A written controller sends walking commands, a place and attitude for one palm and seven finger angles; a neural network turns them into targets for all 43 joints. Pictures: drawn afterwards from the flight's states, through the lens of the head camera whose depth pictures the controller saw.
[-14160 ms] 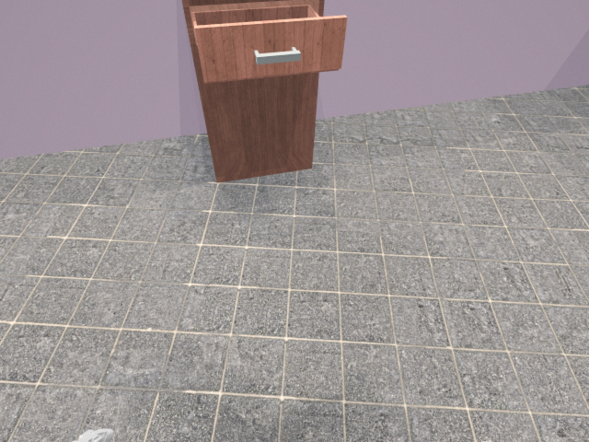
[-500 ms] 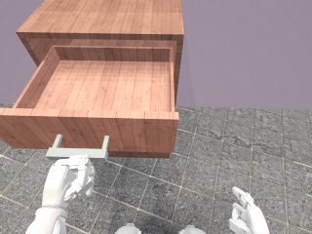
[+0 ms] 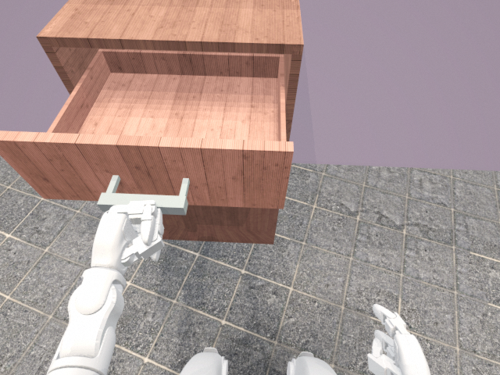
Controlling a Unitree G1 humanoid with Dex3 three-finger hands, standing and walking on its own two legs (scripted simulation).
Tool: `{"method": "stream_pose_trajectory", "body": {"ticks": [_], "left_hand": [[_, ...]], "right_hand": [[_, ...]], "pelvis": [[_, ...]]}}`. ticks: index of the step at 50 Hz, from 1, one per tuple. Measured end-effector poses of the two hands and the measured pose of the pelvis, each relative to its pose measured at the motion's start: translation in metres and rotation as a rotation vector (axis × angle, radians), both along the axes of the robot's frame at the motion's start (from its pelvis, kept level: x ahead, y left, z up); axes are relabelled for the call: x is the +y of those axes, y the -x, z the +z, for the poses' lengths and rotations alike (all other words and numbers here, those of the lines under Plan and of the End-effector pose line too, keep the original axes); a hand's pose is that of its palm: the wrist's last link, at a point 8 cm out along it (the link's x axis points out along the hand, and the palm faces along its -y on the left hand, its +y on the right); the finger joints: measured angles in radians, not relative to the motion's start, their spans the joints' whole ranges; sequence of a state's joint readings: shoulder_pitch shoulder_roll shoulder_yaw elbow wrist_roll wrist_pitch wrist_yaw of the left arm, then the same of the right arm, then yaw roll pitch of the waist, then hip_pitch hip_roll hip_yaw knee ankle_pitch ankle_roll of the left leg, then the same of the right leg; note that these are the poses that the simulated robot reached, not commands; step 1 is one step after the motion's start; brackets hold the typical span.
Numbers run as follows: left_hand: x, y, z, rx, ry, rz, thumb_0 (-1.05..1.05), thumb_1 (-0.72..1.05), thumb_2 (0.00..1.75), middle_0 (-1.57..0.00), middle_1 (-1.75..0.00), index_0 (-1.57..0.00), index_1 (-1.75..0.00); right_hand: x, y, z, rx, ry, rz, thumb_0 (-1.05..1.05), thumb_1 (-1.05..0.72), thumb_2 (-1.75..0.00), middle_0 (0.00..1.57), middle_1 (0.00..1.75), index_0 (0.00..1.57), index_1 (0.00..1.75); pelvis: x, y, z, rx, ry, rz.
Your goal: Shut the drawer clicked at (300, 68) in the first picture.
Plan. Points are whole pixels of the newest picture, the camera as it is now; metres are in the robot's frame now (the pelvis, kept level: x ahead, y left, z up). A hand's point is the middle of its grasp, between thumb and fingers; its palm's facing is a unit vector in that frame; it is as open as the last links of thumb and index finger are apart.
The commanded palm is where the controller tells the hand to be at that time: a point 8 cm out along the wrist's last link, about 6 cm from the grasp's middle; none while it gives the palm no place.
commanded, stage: push the drawer shut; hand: left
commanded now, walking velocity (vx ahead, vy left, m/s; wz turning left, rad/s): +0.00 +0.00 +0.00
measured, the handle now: (147, 193) +0.38 +0.19 +0.06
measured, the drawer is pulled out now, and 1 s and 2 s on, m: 0.25 0.12 0.00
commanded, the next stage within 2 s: none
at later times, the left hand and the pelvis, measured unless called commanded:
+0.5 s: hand (167, 195) +0.39 +0.16 +0.05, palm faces -0.04 -1.00 -0.05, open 2.6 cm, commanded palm +0.38 +0.21 +0.06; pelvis +0.01 +0.01 +0.01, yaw -1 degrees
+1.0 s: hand (173, 169) +0.44 +0.16 +0.05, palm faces -0.02 -1.00 -0.04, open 2.7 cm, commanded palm +0.43 +0.21 +0.06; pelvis +0.01 +0.01 +0.00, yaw -2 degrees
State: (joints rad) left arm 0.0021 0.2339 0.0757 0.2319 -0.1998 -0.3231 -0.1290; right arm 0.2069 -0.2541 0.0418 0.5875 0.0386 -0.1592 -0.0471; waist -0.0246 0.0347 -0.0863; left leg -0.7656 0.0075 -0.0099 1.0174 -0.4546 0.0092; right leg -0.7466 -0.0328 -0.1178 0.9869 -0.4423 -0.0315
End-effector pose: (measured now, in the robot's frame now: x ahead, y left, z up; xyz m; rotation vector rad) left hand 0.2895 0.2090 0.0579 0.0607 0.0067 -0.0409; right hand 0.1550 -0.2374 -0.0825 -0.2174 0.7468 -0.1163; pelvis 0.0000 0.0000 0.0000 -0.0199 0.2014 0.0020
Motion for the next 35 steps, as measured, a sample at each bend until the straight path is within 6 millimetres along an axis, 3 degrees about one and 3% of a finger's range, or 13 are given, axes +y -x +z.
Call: {"method": "stream_pose_trajectory", "body": {"ticks": [16,35], "left_hand": [[-0.001,-0.049,-0.001,-0.010,0.009,0.007,-0.06,0.75,0.92,-1.40,-1.59,-1.40,-1.60],[0.001,-0.104,-0.002,0.001,0.014,0.014,-0.09,0.72,0.89,-1.40,-1.59,-1.40,-1.60]], "right_hand": [[-0.007,0.035,-0.006,0.127,0.019,-0.055,0.01,-0.90,-0.90,0.21,0.30,0.20,0.30],[-0.007,0.059,-0.013,0.258,0.014,-0.110,0.01,-0.90,-0.90,0.21,0.30,0.20,0.30]], "pelvis": [[0.007,-0.002,0.004,0.013,-0.004,-0.017],[0.011,-0.011,0.005,0.052,-0.002,-0.029]]}}
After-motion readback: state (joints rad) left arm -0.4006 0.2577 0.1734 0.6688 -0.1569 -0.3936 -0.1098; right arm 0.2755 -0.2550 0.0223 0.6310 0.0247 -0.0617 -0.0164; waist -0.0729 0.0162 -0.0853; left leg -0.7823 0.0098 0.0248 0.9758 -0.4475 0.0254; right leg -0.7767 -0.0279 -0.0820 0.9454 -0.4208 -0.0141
